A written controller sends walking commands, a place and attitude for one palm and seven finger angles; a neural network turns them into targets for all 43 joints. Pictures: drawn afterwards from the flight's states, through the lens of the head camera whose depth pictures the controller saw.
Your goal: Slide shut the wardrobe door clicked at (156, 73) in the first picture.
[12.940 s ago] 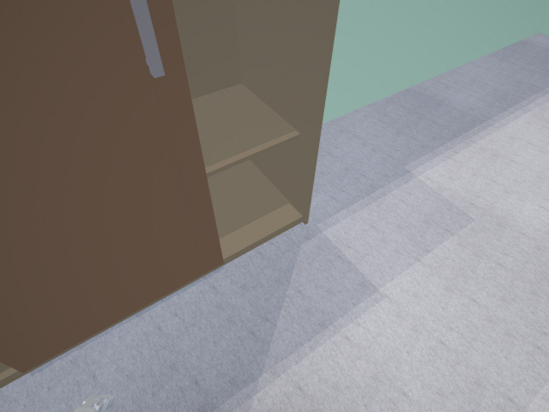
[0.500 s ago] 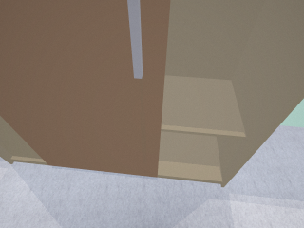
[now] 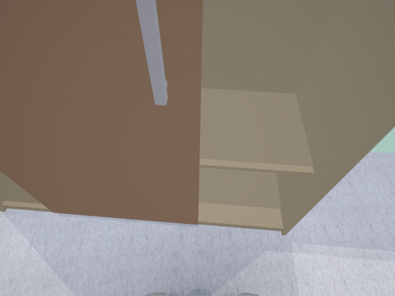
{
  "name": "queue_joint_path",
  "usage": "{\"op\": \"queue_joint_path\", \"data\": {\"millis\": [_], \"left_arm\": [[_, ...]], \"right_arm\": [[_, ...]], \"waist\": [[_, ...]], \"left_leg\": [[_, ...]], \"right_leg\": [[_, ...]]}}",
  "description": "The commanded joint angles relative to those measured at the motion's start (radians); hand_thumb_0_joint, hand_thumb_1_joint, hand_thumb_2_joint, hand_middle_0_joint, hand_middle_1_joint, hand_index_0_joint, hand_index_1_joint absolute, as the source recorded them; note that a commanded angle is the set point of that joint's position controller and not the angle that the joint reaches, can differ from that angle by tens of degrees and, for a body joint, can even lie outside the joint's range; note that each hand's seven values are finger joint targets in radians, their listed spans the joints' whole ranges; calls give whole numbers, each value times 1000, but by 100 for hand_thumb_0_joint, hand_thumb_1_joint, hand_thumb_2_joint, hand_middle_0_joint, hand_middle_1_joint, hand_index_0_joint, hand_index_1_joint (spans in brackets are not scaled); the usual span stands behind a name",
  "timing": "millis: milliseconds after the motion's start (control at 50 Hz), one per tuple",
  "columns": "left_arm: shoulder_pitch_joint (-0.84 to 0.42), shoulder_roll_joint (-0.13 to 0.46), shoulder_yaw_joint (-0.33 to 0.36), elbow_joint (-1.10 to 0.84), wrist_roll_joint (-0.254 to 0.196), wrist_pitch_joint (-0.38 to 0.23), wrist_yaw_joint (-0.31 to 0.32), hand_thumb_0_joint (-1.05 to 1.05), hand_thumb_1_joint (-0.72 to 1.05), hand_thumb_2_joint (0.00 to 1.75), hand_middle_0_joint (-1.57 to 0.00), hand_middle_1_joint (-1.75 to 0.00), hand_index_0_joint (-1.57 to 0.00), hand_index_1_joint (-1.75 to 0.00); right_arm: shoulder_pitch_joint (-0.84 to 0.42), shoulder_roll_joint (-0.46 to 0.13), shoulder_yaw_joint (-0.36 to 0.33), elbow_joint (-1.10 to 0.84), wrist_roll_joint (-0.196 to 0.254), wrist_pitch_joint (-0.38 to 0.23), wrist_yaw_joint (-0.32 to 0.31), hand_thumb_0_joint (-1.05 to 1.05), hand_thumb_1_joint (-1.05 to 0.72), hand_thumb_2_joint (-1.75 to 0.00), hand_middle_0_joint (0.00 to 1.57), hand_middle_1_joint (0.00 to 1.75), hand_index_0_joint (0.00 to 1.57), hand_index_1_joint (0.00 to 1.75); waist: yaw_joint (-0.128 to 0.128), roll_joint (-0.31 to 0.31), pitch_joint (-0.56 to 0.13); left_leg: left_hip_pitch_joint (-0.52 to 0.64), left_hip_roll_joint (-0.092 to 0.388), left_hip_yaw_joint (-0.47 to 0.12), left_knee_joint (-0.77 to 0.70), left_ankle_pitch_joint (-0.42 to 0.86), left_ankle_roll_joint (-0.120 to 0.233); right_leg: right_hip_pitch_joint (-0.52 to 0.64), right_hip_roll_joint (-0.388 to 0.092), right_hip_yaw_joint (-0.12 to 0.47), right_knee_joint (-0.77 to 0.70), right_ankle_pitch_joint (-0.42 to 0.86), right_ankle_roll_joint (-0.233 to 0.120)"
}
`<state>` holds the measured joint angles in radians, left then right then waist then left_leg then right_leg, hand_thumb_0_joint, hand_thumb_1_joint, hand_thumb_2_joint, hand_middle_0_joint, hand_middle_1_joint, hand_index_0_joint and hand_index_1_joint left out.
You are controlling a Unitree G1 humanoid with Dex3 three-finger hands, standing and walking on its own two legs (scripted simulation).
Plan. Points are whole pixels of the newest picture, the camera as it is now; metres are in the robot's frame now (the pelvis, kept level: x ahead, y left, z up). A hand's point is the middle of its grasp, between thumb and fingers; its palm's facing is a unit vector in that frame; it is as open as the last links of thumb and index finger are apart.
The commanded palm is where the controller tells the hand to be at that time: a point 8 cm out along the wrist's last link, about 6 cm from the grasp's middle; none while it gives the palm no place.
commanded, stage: come to a stop and stand still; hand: left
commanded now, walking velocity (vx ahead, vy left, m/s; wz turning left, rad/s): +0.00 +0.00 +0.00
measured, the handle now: (156, 50) +0.47 +0.11 +0.24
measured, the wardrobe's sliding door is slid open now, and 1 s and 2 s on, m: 0.43 0.43 0.43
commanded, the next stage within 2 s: look again from close up in 1.18 s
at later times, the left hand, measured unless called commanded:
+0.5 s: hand out of the picture +0.04 +0.14 -0.16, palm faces +0.01 -0.97 -0.25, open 7.3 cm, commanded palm none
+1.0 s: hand out of the picture +0.01 +0.14 -0.17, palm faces +0.04 -0.98 -0.20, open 7.4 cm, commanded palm none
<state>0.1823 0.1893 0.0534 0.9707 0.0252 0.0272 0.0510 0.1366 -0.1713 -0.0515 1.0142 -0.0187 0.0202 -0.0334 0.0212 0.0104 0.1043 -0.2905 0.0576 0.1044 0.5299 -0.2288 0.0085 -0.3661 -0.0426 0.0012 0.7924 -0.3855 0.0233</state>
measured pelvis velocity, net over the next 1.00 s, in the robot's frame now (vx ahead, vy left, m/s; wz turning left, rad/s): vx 0.02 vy -0.03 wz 0.01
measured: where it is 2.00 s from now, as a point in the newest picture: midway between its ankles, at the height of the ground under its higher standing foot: outside the picture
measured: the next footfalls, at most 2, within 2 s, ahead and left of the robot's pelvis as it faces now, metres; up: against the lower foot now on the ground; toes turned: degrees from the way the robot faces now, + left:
right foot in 0.04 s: +0.05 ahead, -0.16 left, +0.00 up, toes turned -1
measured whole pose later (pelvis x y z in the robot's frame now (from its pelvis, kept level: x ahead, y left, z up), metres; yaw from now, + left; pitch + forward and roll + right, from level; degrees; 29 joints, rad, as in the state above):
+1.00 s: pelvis +0.02 -0.03 +0.00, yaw +0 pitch -1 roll +1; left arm 0.29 0.13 -0.01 1.13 0.01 -0.02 0.03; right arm 0.27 -0.17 0.00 1.10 -0.01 -0.02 -0.02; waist 0.02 0.02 0.02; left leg -0.21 0.04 0.01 0.45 -0.22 -0.04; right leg -0.18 -0.03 -0.01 0.49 -0.29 0.01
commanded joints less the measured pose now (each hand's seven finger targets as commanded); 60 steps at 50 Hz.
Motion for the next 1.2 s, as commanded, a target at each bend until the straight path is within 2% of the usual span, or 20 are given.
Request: {"op": "queue_joint_path", "data": {"millis": [0,20,40,60,80,100,140,160,180,220,260,340,360,400,480,540,720,960,1020,1180], "left_arm": [[112,150,22,-87,5,-41,-2,0,90,90,-20,-30,-20,-30],[102,189,16,-77,4,-48,-1,0,90,90,-20,-30,-20,-30],[105,184,9,-80,6,-55,-1,0,90,90,-20,-30,-20,-30],[91,196,7,-76,10,-49,-4,0,90,90,-20,-30,-20,-30],[64,185,8,-74,2,-47,-5,0,90,90,-20,-30,-20,-30],[28,156,0,-80,-3,-41,-5,0,90,90,-20,-30,-20,-30],[13,126,-11,-83,-3,-29,-9,0,90,90,-20,-30,-20,-30],[21,129,-14,-82,-5,-27,-12,0,90,90,-20,-30,-20,-30],[36,137,-14,-79,-5,-27,-14,0,90,90,-20,-30,-20,-30],[54,151,-11,-71,-5,-28,-15,0,90,90,-20,-30,-20,-30],[58,160,-9,-68,-6,-30,-18,0,90,90,-20,-30,-20,-30],[59,146,-8,-68,-9,-34,-21,0,90,90,-20,-30,-20,-30],[62,140,-7,-66,-9,-35,-22,0,90,90,-20,-30,-20,-30],[74,126,-7,-54,-12,-37,-23,0,90,90,-20,-30,-20,-30],[99,112,-11,-17,-16,-44,-25,0,90,90,-20,-30,-20,-30],[114,103,-17,14,-18,-51,-26,0,90,90,-20,-30,-20,-30],[150,79,-32,92,-17,-61,-21,0,90,90,-20,-30,-20,-30],[163,71,-40,127,-11,-61,-16,0,90,90,-20,-30,-20,-30],[168,75,-39,130,-11,-63,-15,0,90,90,-20,-30,-20,-30],[160,88,-40,129,-12,-61,-14,0,90,90,-20,-30,-20,-30]], "right_arm": [[88,-113,-30,-136,7,-28,25,0,-90,-90,20,30,20,30],[102,-65,-20,-129,5,-23,28,0,-90,-90,20,30,20,30],[108,-38,-9,-143,-2,-17,29,0,-90,-90,20,30,20,30],[116,-26,-9,-140,4,-18,33,0,-90,-90,20,30,20,30],[145,-61,-11,-127,7,-15,31,0,-90,-90,20,30,20,30],[160,-91,-12,-126,6,-16,28,0,-90,-90,20,30,20,30],[143,-98,-7,-121,1,-13,27,0,-90,-90,20,30,20,30],[129,-109,-2,-121,-1,-11,30,0,-90,-90,20,30,20,30],[130,-109,0,-124,-3,-8,32,0,-90,-90,20,30,20,30],[155,-105,4,-114,-6,-5,34,0,-90,-90,20,30,20,30],[194,-100,9,-97,-6,-4,33,0,-90,-90,20,30,20,30],[246,-86,18,-68,-6,-12,29,0,-90,-90,20,30,20,30],[253,-90,19,-65,-7,-16,29,0,-90,-90,20,30,20,30],[254,-86,24,-53,-7,-24,26,0,-90,-90,20,30,20,30],[255,-78,32,-25,-3,-33,22,0,-90,-90,20,30,20,30],[268,-63,37,2,1,-38,17,0,-90,-90,20,30,20,30],[261,-72,44,52,8,-50,10,0,-90,-90,20,30,20,30],[204,-84,42,67,11,-54,6,0,-90,-90,20,30,20,30],[198,-90,42,66,10,-56,6,0,-90,-90,20,30,20,30],[182,-96,45,72,11,-53,6,0,-90,-90,20,30,20,30]], "waist": [[-23,-79,-283],[-35,-133,-251],[-35,19,-236],[-56,23,-199],[-73,-119,-196],[-74,-172,-155],[-58,-95,7],[-48,-58,64],[-44,-65,87],[-44,-114,85],[-50,-120,53],[-52,-116,-13],[-51,-92,-25],[-42,-48,-35],[-26,-18,-31],[-25,-41,-46],[-23,-4,-71],[-20,2,-34],[-20,3,-68],[-15,-10,-54]], "left_leg": [[6,24,-18,172,35,9],[-66,-29,-13,222,-187,-7],[-48,-47,-31,169,-224,-8],[-15,-70,-21,101,-162,-5],[38,-38,-31,82,-29,0],[66,-11,-72,74,49,10],[5,26,-121,-16,-24,25],[-53,22,-134,-51,-103,22],[-73,8,-130,-60,-167,15],[-52,-18,-99,-31,-182,5],[-7,-28,-82,-9,-159,-1],[22,-28,-96,-30,-123,-1],[8,-29,-104,-38,-116,-1],[-1,-19,-125,-73,-98,-1],[-27,-5,-146,-115,-77,-2],[6,0,-137,-119,-12,-7],[72,25,-143,-137,102,-3],[101,33,-142,-158,151,4],[133,36,-140,-153,193,6],[127,31,-139,-163,189,3]], "right_leg": [[148,-167,228,-286,461,-100],[183,-218,250,-288,609,-158],[187,-237,226,-264,716,-189],[152,-172,156,-224,653,-149],[84,-127,127,-224,479,-112],[11,-90,83,-237,323,-83],[-89,-36,56,-294,3,-57],[-98,-34,66,-327,-93,-55],[-108,-38,85,-359,-168,-61],[-131,-62,123,-420,-264,-72],[-146,-82,137,-461,-314,-78],[-98,-77,122,-454,-265,-79],[-74,-74,123,-441,-240,-77],[-37,-61,110,-416,-187,-73],[27,-51,99,-412,-120,-69],[55,-53,95,-428,-52,-69],[113,-46,60,-406,141,-56],[122,-46,44,-407,227,-43],[143,-51,42,-402,269,-42],[160,-56,40,-412,289,-42]]}}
